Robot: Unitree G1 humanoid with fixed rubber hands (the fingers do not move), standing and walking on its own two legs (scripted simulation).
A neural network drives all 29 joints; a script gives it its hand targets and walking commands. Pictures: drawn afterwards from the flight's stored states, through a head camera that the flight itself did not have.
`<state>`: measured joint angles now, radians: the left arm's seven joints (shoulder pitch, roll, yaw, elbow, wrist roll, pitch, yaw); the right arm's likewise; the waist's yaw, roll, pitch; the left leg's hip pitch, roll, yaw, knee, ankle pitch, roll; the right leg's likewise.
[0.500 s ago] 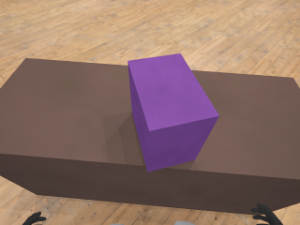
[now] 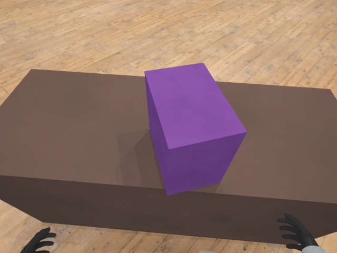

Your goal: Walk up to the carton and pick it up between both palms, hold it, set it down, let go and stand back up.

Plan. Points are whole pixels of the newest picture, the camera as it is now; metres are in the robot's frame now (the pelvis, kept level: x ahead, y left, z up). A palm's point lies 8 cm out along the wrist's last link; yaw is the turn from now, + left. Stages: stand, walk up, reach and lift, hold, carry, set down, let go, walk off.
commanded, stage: walk up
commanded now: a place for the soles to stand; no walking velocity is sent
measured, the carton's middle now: (185, 130) +0.42 -0.04 +0.01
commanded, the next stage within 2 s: reach and lift in 0.42 s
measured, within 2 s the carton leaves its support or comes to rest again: neither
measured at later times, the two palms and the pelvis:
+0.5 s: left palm out of the picture +0.13 +0.32 -0.08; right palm (309, 252) +0.14 -0.32 -0.08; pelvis +0.00 +0.00 +0.00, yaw +0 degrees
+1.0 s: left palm (64, 239) +0.16 +0.24 -0.05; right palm out of the picture +0.13 -0.32 -0.05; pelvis +0.00 -0.01 +0.01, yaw -1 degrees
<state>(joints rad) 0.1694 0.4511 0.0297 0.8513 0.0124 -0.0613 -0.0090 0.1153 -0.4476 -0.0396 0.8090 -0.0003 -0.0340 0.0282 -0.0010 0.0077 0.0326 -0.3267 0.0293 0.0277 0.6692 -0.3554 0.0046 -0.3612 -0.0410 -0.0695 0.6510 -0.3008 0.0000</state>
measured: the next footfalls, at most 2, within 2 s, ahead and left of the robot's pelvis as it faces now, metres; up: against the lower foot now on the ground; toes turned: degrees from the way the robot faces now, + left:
none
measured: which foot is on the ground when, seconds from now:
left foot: down 0.00-1.00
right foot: down 0.00-1.00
